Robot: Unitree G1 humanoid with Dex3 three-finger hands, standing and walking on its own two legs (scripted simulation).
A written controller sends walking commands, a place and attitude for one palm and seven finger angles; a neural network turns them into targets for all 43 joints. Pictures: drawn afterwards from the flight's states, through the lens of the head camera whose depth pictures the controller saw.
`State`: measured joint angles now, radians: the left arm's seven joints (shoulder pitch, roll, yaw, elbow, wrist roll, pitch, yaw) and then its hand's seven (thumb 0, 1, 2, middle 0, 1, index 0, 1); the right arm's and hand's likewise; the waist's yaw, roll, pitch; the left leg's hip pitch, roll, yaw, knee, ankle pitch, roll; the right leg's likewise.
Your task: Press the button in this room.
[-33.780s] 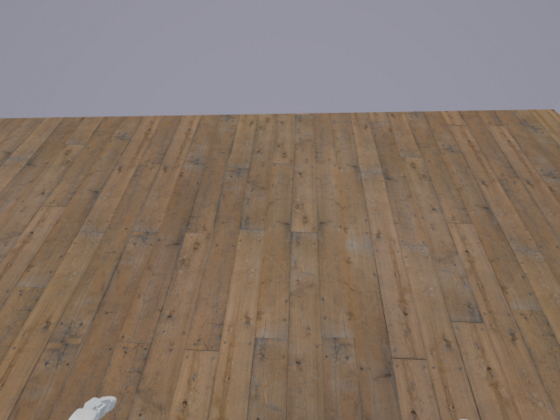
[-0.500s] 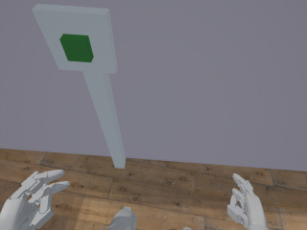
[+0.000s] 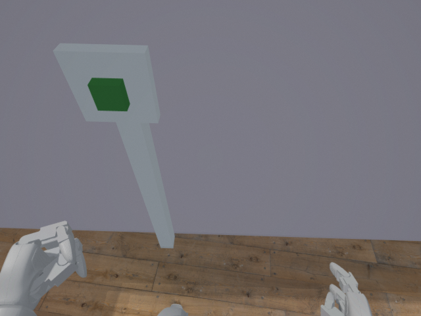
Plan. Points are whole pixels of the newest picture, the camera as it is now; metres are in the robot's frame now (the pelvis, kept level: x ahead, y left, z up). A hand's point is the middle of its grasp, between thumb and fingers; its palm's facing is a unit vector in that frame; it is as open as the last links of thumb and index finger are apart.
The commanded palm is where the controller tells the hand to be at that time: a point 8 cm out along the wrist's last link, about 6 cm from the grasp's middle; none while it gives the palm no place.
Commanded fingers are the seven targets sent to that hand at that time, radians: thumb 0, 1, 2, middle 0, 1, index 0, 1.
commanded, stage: raise the hand and make a fist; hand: left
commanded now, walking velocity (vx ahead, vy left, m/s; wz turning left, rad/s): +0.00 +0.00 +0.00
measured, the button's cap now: (110, 93) +0.48 +0.25 +0.17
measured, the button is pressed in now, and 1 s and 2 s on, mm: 0 0 0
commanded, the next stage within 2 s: aim a knuckle at the button in 1.06 s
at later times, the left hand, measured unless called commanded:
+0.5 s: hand (65, 229) +0.21 +0.23 +0.14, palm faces +0.08 -0.99 -0.08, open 3.1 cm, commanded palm +0.18 +0.28 +0.15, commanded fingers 0.00 0.90 0.90 -1.30 -1.50 -1.30 -1.50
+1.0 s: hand (87, 201) +0.24 +0.20 +0.16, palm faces +0.09 -0.99 -0.07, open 3.1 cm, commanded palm +0.21 +0.25 +0.17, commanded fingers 0.00 0.90 0.90 -1.30 -1.50 -1.30 -1.50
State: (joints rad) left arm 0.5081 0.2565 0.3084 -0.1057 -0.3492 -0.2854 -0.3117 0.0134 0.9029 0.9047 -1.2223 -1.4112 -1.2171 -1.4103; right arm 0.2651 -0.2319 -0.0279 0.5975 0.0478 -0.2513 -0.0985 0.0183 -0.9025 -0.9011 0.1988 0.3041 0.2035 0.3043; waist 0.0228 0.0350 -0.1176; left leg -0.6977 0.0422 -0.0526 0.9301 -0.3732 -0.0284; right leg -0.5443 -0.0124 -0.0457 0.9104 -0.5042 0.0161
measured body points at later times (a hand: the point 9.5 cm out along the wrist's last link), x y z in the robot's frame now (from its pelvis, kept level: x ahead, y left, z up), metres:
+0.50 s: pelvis -0.01 +0.01 +0.02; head -0.02 +0.01 +0.47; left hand +0.20 +0.28 +0.15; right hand +0.19 -0.20 -0.04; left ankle +0.05 +0.14 -0.69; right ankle -0.03 -0.13 -0.69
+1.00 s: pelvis +0.01 -0.01 +0.03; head -0.01 -0.03 +0.48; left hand +0.23 +0.25 +0.17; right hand +0.20 -0.24 -0.03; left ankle +0.05 +0.14 -0.69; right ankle -0.03 -0.13 -0.69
